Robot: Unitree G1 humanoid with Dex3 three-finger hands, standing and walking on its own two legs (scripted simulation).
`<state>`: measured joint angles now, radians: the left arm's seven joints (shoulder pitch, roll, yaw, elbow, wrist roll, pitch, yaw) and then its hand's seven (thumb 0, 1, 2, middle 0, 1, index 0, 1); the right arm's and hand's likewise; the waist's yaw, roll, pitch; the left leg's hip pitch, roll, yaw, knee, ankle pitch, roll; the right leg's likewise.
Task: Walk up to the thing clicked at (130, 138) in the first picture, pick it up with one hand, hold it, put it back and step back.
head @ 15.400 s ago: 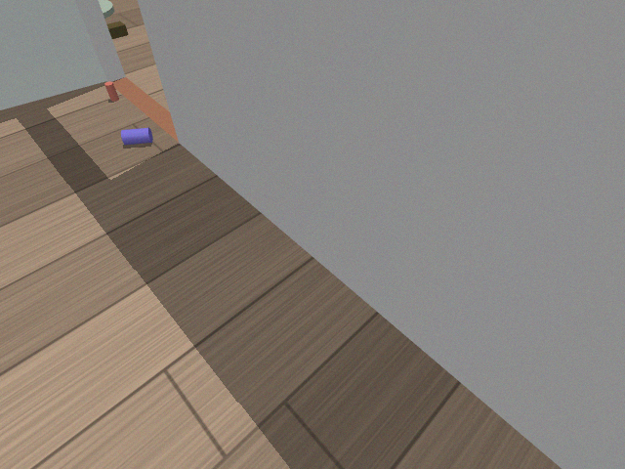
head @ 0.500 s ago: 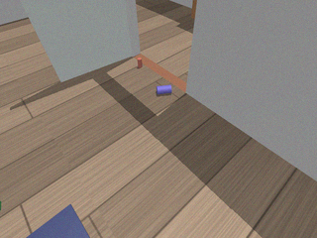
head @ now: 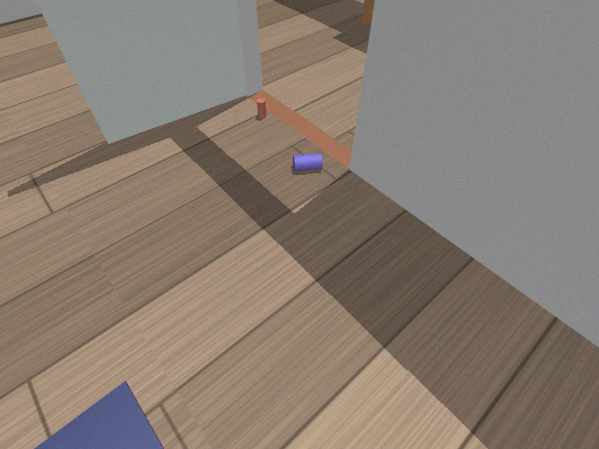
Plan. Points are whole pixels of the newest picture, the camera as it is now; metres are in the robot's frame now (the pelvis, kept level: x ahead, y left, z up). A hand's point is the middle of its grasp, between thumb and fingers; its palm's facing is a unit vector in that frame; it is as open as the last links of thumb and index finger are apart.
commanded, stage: stand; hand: right
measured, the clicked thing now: (307, 162) +1.45 -0.08 -0.75
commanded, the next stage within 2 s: walk up in 1.12 s
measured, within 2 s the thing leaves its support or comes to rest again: neither
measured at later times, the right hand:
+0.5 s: hand out of the picture +0.08 -0.24 -0.16, palm faces -0.01 +0.95 -0.32, open 7.4 cm
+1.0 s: hand out of the picture +0.06 -0.25 -0.16, palm faces -0.02 +0.95 -0.33, open 7.4 cm
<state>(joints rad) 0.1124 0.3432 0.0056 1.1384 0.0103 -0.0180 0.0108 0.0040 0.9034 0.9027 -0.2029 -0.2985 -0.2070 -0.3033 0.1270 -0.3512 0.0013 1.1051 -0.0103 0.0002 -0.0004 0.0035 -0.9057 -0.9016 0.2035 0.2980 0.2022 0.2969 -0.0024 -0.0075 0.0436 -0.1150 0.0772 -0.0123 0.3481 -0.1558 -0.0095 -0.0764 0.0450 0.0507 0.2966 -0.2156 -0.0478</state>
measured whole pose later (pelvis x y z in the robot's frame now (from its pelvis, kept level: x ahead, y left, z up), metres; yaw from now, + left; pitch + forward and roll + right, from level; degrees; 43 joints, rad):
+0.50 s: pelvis +0.00 +0.01 +0.00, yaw +0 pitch -1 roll +2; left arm 0.12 0.35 0.00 1.12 0.01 -0.02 0.02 0.00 0.90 0.90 -0.20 -0.30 -0.21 -0.30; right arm 0.12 -0.34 -0.01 1.10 -0.01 0.00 0.00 0.00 -0.90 -0.90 0.20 0.30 0.20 0.30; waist 0.00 -0.01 0.03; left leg -0.09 0.06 0.00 0.34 -0.16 0.00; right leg -0.06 0.03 0.06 0.30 -0.23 -0.04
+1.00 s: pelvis +0.00 +0.00 +0.00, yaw +0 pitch -1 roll +1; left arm 0.14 0.34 0.00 1.13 0.01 -0.02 0.02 0.00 0.90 0.90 -0.20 -0.30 -0.21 -0.30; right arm 0.14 -0.35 0.00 1.10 -0.01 0.01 0.00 0.00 -0.91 -0.90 0.20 0.30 0.20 0.30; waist -0.01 -0.01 0.05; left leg -0.10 0.07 -0.01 0.34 -0.15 -0.01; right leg -0.06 0.04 0.05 0.29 -0.21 -0.04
